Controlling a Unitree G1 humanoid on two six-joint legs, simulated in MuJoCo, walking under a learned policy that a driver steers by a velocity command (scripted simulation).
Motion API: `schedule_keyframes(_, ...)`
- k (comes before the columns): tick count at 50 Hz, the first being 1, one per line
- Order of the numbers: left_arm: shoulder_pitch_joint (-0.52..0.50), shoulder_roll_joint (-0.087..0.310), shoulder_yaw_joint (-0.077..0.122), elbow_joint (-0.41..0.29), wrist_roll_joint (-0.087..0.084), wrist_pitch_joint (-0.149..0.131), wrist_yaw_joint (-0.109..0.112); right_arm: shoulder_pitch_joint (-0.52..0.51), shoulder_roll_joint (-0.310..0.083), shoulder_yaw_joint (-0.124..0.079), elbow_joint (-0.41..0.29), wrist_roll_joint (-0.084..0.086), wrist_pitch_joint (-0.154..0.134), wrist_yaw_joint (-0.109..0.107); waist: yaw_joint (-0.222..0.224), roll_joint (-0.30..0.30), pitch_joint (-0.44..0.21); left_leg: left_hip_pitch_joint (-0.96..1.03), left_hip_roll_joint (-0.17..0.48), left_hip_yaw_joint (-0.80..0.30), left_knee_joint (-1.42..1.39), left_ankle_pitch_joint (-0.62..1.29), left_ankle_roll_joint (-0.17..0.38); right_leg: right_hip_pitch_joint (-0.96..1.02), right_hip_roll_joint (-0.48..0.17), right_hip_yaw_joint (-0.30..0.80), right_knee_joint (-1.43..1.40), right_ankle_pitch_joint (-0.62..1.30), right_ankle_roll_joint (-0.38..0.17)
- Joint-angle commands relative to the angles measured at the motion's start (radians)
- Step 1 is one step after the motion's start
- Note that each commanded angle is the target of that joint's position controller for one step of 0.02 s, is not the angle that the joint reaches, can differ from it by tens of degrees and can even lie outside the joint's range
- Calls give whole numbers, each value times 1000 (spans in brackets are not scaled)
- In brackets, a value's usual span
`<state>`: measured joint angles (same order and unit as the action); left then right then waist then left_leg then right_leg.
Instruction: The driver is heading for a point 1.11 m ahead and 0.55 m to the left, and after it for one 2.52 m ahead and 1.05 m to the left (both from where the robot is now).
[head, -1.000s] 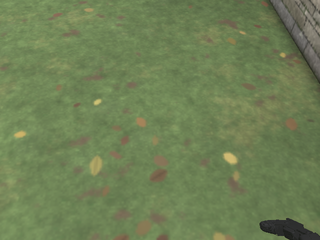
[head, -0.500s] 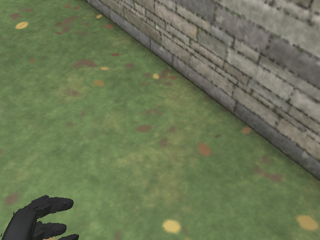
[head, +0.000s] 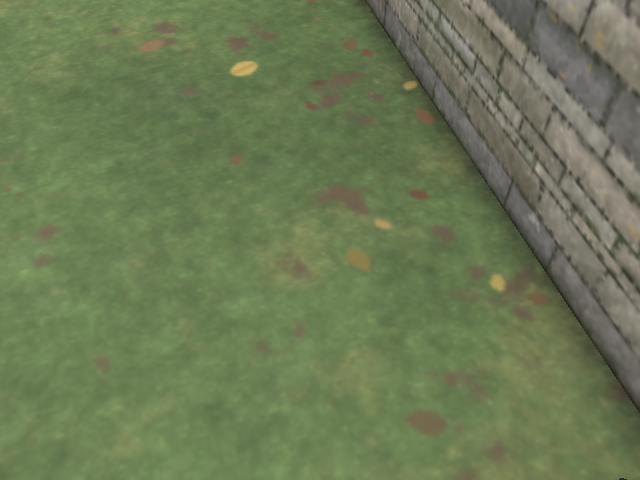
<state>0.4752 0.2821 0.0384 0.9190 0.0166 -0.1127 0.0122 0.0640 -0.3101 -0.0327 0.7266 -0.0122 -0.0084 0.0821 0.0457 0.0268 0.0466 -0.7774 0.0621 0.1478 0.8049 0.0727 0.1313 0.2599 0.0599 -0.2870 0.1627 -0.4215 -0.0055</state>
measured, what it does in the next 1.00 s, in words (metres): walks ahead, turning left: left foot, then right foot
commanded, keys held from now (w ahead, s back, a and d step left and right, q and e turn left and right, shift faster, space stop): w+q+shift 1.00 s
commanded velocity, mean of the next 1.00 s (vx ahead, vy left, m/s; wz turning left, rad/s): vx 1.00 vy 0.00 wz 0.96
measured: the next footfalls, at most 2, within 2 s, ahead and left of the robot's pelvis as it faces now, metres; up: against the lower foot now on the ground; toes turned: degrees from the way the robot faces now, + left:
left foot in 0.08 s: +0.28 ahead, +0.04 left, +0.00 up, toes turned +10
right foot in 0.50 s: +0.73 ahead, -0.01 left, +0.00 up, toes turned +33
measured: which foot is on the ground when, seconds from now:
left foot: up 0.00-0.06, down 0.08-0.50, up 0.52-0.94, down 0.96-1.00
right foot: down 0.00-0.08, up 0.10-0.48, down 0.50-0.96, up 0.98-1.00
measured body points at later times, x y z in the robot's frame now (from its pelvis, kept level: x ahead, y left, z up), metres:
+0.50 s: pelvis +0.48 +0.04 +0.00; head +0.52 +0.05 +0.45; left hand +0.65 +0.34 -0.04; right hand +0.60 -0.26 -0.11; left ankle +0.25 +0.03 -0.70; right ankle +0.70 -0.03 -0.72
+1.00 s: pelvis +0.84 +0.28 -0.02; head +0.86 +0.30 +0.43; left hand +0.61 +0.41 -0.15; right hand +1.17 +0.32 -0.10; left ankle +0.88 +0.36 -0.72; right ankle +0.77 +0.00 -0.60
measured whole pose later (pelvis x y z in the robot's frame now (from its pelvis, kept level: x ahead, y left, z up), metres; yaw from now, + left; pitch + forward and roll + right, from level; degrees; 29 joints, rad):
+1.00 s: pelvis +0.84 +0.28 -0.02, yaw +58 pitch +1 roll -1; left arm 0.44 0.25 0.02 0.87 0.05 -0.05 0.01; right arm 0.09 -0.31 -0.03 0.65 -0.02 -0.01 0.05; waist 0.03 0.03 0.03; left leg -0.53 -0.13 0.11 0.77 -0.28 0.23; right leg -0.02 -0.08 -0.16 1.15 -0.41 0.04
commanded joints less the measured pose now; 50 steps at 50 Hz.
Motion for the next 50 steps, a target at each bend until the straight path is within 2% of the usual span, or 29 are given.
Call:
schedule_keyframes(1,-128,198,35,-104,5,1,33,144,-62,-6,-14,2,-1,2,-173,-131,-32,389,-125,81,-55,-41,50,-187,-267,-4,212,1537,14)
schedule_keyframes(3,-234,243,53,-144,22,39,37,530,-159,-56,96,0,4,-24,-361,-133,-193,780,-157,-9,-69,-204,113,-311,-296,48,718,1524,-12)
schedule_keyframes(4,-253,203,49,-138,22,49,16,593,-197,-84,123,12,3,-50,-369,-15,-179,915,-127,-106,-169,-248,158,-476,-169,44,1131,854,-18)
schedule_keyframes(5,-255,27,0,-189,46,29,-2,492,-257,-98,123,20,14,-62,-224,235,-66,972,-21,-341,-104,-36,200,-863,1,115,1517,-71,3)
schedule_keyframes(6,-184,43,-12,-309,19,3,-6,419,-336,-113,62,-5,21,-63,-139,252,-293,1175,147,-850,-374,-333,399,-1115,15,335,1621,-89,19)
schedule_keyframes(7,-247,100,-15,-309,32,-24,-6,376,-272,-109,29,-9,20,-71,-151,48,-217,1085,201,-1010,-584,-610,360,-1173,-47,396,1519,-9,5)
schedule_keyframes(8,-278,129,-10,-297,28,-30,-8,341,-197,-91,40,-9,13,-76,-101,-95,-70,898,179,-945,-622,-621,300,-1135,-95,396,1391,71,5)
schedule_keyframes(9,-299,118,-14,-297,41,-20,-5,316,-174,-82,50,-4,0,-78,-55,-138,-7,744,135,-853,-613,-498,269,-1066,-127,391,1304,75,19)
schedule_keyframes(12,-299,83,-30,-305,61,49,-8,283,-144,-65,40,7,-50,-80,9,-142,46,434,10,-623,-632,-307,234,-886,-190,362,1076,62,74)
schedule_keyframes(15,-480,45,-49,-384,41,55,-27,303,-157,-73,34,10,-69,-76,-49,-88,73,355,-79,-508,-652,-147,192,-811,-182,301,762,294,86)
schedule_keyframes(19,-582,38,-56,-422,11,48,-31,378,-177,-91,45,19,-64,-64,-144,5,3,546,-78,-516,-587,119,119,-747,-102,276,485,520,55)
schedule_keyframes(21,-578,65,-48,-430,9,41,-25,364,-185,-96,38,16,-62,-72,-134,26,-17,623,-58,-540,-528,189,88,-682,-81,301,378,501,40)
schedule_keyframes(23,-413,145,-14,-384,5,35,-7,324,-228,-106,25,7,-64,-76,-50,30,-132,679,-59,-551,-328,422,40,-465,-30,312,359,366,21)
schedule_keyframes(24,-221,188,9,-341,1,30,7,267,-260,-111,13,3,-68,-71,74,24,-226,628,-81,-531,-112,436,19,-262,-45,309,361,294,10)
schedule_keyframes(25,13,246,38,-294,17,27,29,220,-195,-93,-11,-1,-81,-69,180,-18,-342,477,-119,-484,181,257,6,-5,-171,413,400,82,-14)
schedule_keyframes(26,83,312,54,-278,65,25,37,256,-14,-46,-57,20,-86,-72,129,-302,-420,172,-230,-376,491,-578,-6,208,-457,837,270,-291,-60)
schedule_keyframes(27,-51,322,65,-294,56,32,23,335,-43,-28,-94,36,-75,-72,21,-447,-453,23,-186,-316,624,-556,-1,162,-540,1251,84,-449,-127)
schedule_keyframes(28,-185,199,44,-318,46,39,15,251,-119,-39,-56,8,-52,-77,17,-247,-271,-6,-107,-279,623,-431,-5,-1,-469,1070,72,-490,-123)
schedule_keyframes(29,-218,138,30,-306,37,44,11,206,-137,-43,-56,-8,-39,-64,9,-124,-170,15,-67,-250,568,-366,-18,-132,-423,868,90,-293,-113)
schedule_keyframes(33,-124,66,4,-179,16,13,10,103,-49,-19,-112,-24,8,-13,-26,-122,-33,0,20,-236,495,-313,-48,-306,-339,492,46,126,-68)
schedule_keyframes(38,-167,96,10,-133,10,-30,-8,-20,-46,1,-201,-23,19,7,-81,-89,32,6,31,-175,294,-88,-54,-400,-307,188,-31,434,-45)
schedule_keyframes(40,-133,100,16,-101,11,-31,-9,-73,-56,-1,-190,-14,21,14,-48,-64,54,113,-22,-62,162,-47,-27,-402,-219,55,-75,515,-22)
schedule_keyframes(42,-65,150,21,-68,16,-33,-5,-161,-22,19,-239,-30,16,31,-57,-56,107,160,-38,-2,14,-84,26,-349,-284,17,-36,915,-3)
schedule_keyframes(44,-41,200,33,-73,16,-6,9,-108,-60,4,-202,-27,8,22,-91,-89,33,239,-123,61,-25,-151,62,-214,-296,-8,103,1351,6)
schedule_keyframes(46,-86,262,47,-96,22,33,24,155,-117,-26,-123,-19,3,4,-234,-144,-115,507,-184,40,-26,-262,102,-209,-345,7,457,1609,-14)
schedule_keyframes(47,-144,266,50,-126,22,51,21,387,-160,-56,-36,-10,-4,-18,-321,-136,-198,773,-208,-7,-72,-319,131,-350,-343,37,763,1524,-30)
schedule_keyframes(48,-137,213,43,-130,34,54,7,420,-197,-83,6,1,1,-48,-286,0,-194,976,-150,-156,-157,-374,164,-607,-218,46,1127,691,-14)
schedule_keyframes(49,-105,87,13,-220,38,40,-9,293,-301,-99,-26,-7,18,-66,-121,234,-191,1129,72,-646,-248,-267,293,-1010,-46,110,1492,-86,41)
schedule_keyframes(50,-200,138,12,-310,27,11,-7,350,-319,-109,-54,-18,23,-74,-182,74,-330,1206,160,-923,-444,-410,379,-1144,-54,344,1525,-40,39)
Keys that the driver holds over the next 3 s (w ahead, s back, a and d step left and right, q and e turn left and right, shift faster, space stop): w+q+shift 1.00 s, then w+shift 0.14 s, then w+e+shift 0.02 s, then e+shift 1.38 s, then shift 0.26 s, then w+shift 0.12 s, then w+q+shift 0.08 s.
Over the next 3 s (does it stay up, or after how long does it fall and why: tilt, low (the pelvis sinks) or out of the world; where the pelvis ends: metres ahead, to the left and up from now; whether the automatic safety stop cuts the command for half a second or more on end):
stays up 1.19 0.76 0.03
